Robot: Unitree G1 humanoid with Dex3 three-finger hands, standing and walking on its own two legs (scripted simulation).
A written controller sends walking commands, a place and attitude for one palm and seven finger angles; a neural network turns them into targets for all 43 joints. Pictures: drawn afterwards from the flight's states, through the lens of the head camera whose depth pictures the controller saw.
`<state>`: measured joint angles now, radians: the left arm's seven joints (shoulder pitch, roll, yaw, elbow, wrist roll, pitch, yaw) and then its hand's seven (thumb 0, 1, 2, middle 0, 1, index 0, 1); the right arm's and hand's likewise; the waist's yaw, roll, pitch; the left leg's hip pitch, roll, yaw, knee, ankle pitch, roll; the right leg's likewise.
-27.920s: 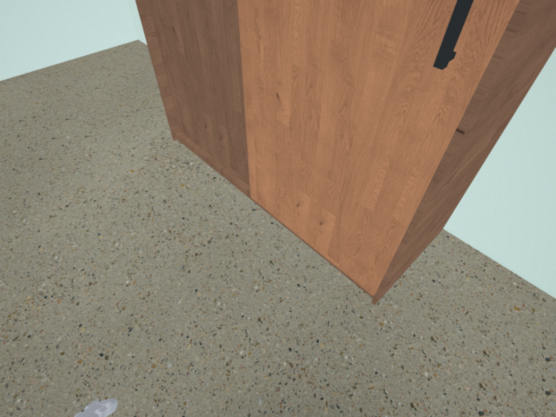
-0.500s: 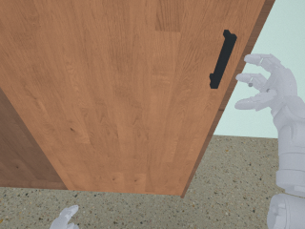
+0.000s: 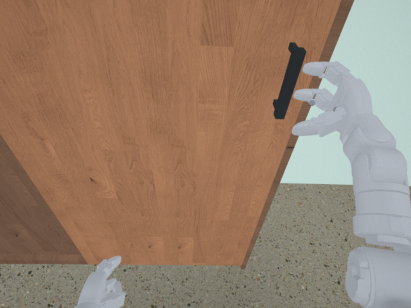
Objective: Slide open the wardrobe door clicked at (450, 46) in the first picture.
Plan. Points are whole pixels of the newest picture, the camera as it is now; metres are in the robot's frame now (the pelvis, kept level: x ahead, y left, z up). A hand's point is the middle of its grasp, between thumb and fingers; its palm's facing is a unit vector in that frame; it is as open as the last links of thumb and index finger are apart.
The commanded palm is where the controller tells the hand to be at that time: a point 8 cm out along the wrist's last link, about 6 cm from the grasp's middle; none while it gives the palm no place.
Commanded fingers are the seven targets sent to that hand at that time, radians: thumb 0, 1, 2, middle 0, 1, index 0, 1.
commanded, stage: feel for the door with the fingertips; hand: right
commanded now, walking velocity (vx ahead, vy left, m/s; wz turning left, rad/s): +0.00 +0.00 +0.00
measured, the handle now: (285, 82) +0.48 -0.13 +0.25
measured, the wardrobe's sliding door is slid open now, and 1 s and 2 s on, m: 0.00 0.00 0.00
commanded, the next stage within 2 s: slide the fingers in behind the handle in 0.70 s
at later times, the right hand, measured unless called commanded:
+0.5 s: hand (301, 98) +0.42 -0.14 +0.25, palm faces -0.03 +1.00 +0.00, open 14.0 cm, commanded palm +0.40 -0.20 +0.24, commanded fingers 0.00 0.50 -0.30 0.30 1.20 0.30 1.20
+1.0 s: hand (301, 97) +0.43 -0.15 +0.24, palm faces -0.02 +1.00 +0.00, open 13.9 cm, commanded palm +0.41 -0.20 +0.24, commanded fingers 0.00 0.50 -0.30 0.30 1.20 0.30 1.20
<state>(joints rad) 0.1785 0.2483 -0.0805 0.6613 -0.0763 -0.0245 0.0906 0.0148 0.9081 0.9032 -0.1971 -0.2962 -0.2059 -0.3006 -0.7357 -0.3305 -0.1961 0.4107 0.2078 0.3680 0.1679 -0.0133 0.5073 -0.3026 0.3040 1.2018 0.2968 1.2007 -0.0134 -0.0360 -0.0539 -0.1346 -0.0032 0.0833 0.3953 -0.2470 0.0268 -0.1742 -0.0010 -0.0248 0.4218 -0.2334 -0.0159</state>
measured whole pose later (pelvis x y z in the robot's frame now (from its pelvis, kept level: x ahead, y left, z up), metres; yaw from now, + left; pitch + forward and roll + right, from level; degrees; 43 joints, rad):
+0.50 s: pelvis +0.00 +0.00 +0.00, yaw +1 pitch +0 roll +0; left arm 0.22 0.27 -0.06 0.68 -0.07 -0.01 0.10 0.02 0.91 0.90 -0.20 -0.30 -0.20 -0.30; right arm -0.80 -0.33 -0.22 0.54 0.20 0.37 0.14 -0.01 0.51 -0.30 0.30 1.20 0.29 1.20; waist 0.01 -0.05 -0.06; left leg -0.14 -0.01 0.07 0.38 -0.23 0.03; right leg -0.17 0.00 -0.04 0.39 -0.22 -0.02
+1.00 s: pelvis +0.00 +0.00 +0.00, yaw +1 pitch +0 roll +0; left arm 0.26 0.26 -0.05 0.68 -0.07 -0.02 0.09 0.01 0.91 0.90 -0.20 -0.30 -0.21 -0.30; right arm -0.81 -0.34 -0.24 0.60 0.18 0.29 0.14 -0.01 0.50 -0.30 0.32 1.21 0.31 1.21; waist 0.02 -0.04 -0.06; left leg -0.15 -0.01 0.06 0.38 -0.23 0.03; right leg -0.18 -0.01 -0.05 0.40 -0.22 -0.02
